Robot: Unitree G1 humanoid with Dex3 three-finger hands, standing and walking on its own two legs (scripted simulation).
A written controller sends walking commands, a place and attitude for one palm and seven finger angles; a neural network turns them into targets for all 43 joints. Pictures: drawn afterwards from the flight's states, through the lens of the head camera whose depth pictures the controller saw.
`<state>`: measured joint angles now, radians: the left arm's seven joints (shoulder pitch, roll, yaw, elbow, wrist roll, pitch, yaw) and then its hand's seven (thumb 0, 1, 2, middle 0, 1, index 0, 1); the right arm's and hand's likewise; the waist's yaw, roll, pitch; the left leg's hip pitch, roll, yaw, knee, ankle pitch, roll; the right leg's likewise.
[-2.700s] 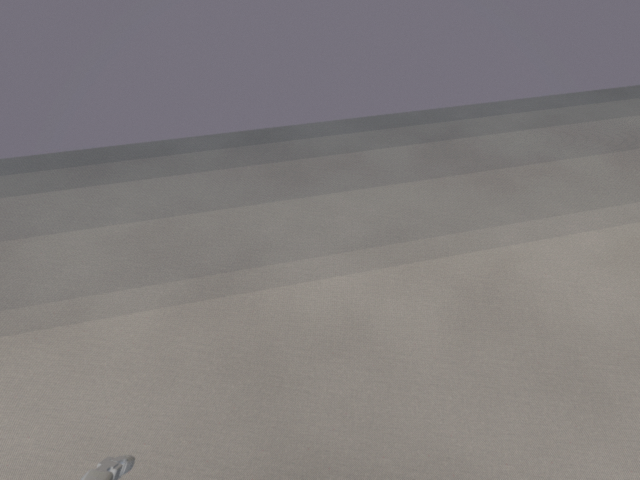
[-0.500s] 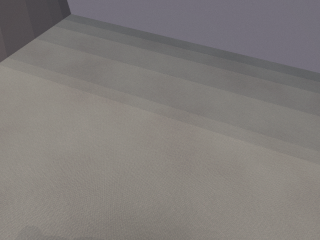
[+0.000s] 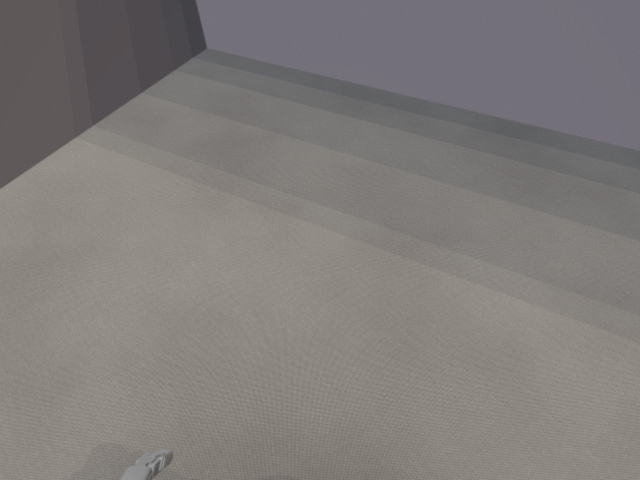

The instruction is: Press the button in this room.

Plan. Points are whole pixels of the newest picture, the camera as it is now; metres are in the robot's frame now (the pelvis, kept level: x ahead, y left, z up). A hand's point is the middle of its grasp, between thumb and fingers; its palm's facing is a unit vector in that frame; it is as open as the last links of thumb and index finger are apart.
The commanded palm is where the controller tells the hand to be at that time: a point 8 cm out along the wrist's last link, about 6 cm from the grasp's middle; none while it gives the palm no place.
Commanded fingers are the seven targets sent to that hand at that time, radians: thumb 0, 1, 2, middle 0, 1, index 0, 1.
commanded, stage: turn or walk to find it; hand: left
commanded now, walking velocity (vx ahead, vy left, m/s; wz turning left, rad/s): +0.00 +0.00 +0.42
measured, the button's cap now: out of the picture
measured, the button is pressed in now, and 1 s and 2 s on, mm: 0 0 0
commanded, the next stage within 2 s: none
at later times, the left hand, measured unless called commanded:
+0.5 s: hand out of the picture -0.06 +0.18 -0.17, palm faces +0.28 -0.93 -0.23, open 7.4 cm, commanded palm none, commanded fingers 0.00 0.90 0.90 -0.20 -0.30 -0.20 -0.30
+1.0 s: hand out of the picture -0.05 +0.25 -0.16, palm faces +0.42 -0.88 -0.24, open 7.4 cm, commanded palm none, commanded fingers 0.00 0.90 0.90 -0.20 -0.30 -0.20 -0.30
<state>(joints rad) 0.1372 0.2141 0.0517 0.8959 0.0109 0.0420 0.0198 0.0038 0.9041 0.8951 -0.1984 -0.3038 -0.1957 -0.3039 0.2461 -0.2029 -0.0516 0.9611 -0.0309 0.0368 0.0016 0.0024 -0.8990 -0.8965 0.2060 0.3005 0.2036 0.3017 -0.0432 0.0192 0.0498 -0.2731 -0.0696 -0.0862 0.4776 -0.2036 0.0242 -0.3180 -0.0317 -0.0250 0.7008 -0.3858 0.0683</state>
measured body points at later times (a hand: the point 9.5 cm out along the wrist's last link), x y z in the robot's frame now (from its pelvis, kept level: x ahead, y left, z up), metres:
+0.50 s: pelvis -0.02 -0.01 +0.00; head +0.00 +0.01 +0.44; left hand -0.07 +0.23 -0.16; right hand +0.11 -0.24 -0.15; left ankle -0.07 +0.11 -0.71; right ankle -0.01 -0.11 -0.74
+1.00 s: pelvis -0.06 +0.02 +0.01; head -0.04 +0.04 +0.46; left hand -0.07 +0.30 -0.14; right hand +0.08 -0.18 -0.14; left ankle -0.06 +0.10 -0.74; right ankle -0.01 -0.13 -0.68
